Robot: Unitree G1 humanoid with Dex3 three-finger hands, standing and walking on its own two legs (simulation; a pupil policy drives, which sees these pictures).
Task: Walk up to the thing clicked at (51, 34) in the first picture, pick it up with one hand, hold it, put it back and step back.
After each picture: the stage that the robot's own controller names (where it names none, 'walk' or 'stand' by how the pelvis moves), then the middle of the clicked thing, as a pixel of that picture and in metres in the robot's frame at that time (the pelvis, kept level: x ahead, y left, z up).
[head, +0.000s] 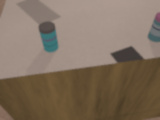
stand; (49, 37) +0.56 +0.17 +0.05
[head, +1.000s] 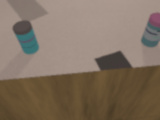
rise first; (26, 38) +0.50 +0.24 +0.08
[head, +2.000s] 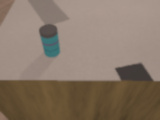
stand; (50, 41) +0.50 +0.16 +0.07
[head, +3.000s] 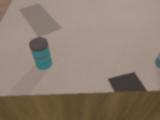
stand; (41, 54) +0.46 +0.18 +0.05
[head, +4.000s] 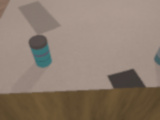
stand; (41, 51) +0.47 +0.18 +0.05
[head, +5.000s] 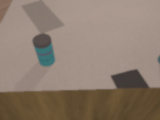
stand; (44, 50) +0.47 +0.17 +0.05
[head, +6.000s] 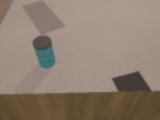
stand; (44, 52) +0.46 +0.17 +0.05
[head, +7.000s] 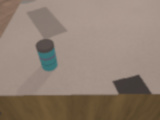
rise first; (47, 55) +0.46 +0.17 +0.05
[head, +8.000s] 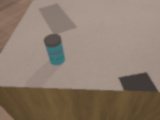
go down; (55, 50) +0.48 +0.17 +0.06
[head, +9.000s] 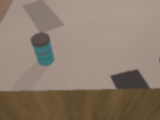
go down; (43, 50) +0.48 +0.17 +0.06
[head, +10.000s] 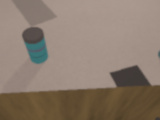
go down; (36, 46) +0.46 +0.16 +0.08
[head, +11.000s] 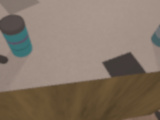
close in; (17, 37) +0.46 +0.18 +0.10
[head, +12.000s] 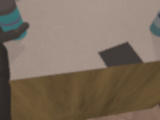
close; (10, 20) +0.52 +0.19 +0.12
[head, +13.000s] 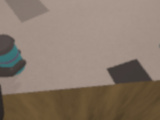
lift; (8, 56) +0.40 +0.23 +0.11
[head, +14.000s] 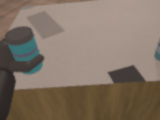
lift; (25, 51) +0.33 +0.17 +0.23
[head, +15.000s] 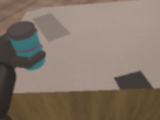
hold; (28, 46) +0.33 +0.17 +0.24
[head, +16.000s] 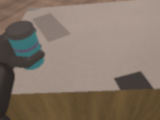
hold; (26, 46) +0.33 +0.17 +0.24
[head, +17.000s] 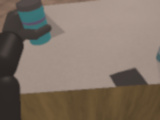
crouch; (35, 22) +0.41 +0.14 +0.27
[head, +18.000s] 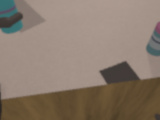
lower; (5, 10) +0.50 +0.20 +0.21
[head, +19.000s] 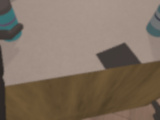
lower; (5, 20) +0.51 +0.19 +0.12
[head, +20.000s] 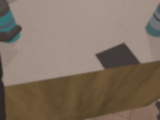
lower; (3, 22) +0.51 +0.19 +0.12
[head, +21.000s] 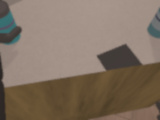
lower; (3, 23) +0.51 +0.20 +0.12
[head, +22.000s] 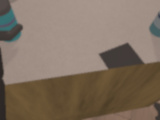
rest; (4, 21) +0.51 +0.20 +0.12
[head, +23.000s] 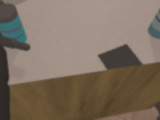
withdraw; (11, 26) +0.50 +0.18 +0.11
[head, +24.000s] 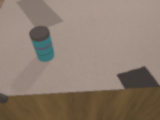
sink last; (42, 44) +0.47 +0.17 +0.10
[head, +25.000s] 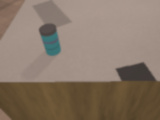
stand; (50, 40) +0.52 +0.18 +0.09
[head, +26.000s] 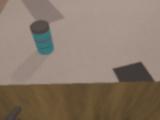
stand; (42, 38) +0.50 +0.18 +0.10
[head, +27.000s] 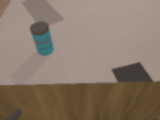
stand; (42, 39) +0.50 +0.18 +0.10
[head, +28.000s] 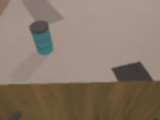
stand; (42, 38) +0.50 +0.18 +0.11
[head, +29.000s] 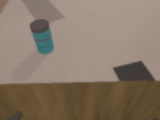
stand; (42, 37) +0.50 +0.17 +0.11
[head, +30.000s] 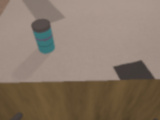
stand; (44, 36) +0.51 +0.17 +0.11
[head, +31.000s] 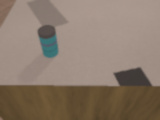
stand; (48, 42) +0.51 +0.17 +0.07
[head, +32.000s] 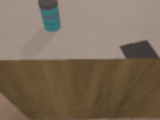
walk; (50, 14) +0.57 +0.13 +0.10
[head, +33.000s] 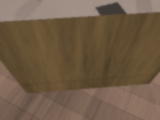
walk; out of the picture +0.77 +0.23 +0.08
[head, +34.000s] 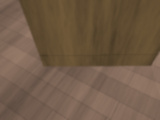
stand; out of the picture +1.11 +0.16 +0.08
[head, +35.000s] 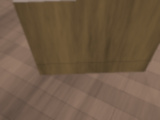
stand; out of the picture +1.10 +0.19 +0.06
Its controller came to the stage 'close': yes
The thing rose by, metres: 0.21
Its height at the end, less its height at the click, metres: +0.00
